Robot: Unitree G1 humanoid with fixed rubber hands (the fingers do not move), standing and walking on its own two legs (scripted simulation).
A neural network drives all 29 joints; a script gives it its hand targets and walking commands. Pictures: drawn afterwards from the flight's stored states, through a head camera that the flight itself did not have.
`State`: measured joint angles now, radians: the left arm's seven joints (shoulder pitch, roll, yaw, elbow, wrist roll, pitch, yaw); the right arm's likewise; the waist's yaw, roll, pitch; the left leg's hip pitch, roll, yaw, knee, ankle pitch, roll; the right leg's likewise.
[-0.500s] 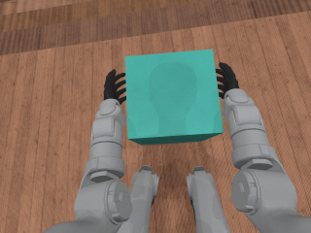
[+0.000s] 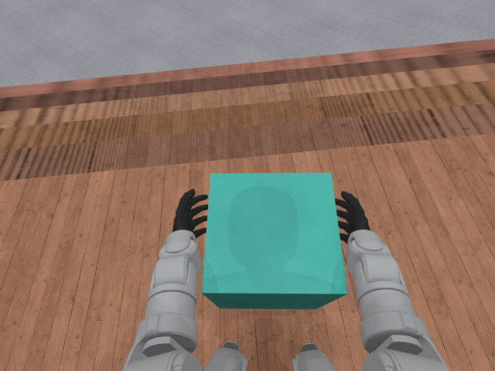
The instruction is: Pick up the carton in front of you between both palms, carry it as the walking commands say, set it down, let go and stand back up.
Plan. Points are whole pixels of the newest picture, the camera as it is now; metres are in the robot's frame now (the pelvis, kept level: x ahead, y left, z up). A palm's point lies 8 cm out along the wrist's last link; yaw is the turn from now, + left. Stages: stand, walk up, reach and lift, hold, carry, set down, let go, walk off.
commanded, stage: reach and lift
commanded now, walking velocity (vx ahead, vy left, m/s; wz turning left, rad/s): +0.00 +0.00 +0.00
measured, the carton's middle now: (268, 248) +0.36 +0.01 -0.10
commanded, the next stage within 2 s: hold in 1.42 s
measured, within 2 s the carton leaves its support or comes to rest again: neither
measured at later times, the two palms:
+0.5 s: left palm (158, 218) +0.32 +0.16 +0.10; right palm (384, 230) +0.31 -0.14 +0.09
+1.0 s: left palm (158, 214) +0.32 +0.15 +0.11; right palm (388, 225) +0.32 -0.15 +0.10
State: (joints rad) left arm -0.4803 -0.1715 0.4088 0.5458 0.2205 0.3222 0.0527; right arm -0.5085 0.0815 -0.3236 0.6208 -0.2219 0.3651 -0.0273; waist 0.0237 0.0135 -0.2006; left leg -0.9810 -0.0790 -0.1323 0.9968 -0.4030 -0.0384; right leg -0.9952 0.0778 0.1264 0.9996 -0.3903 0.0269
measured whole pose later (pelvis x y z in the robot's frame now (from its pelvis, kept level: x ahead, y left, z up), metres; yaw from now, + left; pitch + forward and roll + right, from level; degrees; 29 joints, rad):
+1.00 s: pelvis +0.02 +0.00 +0.08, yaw +0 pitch -4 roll +0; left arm -0.33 -0.17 0.30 0.37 0.31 0.61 -0.01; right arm -0.31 0.16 -0.27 0.37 -0.30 0.66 -0.01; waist 0.01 0.00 -0.01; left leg -0.15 -0.04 -0.14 0.43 -0.22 -0.02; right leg -0.16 0.04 0.13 0.43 -0.21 0.01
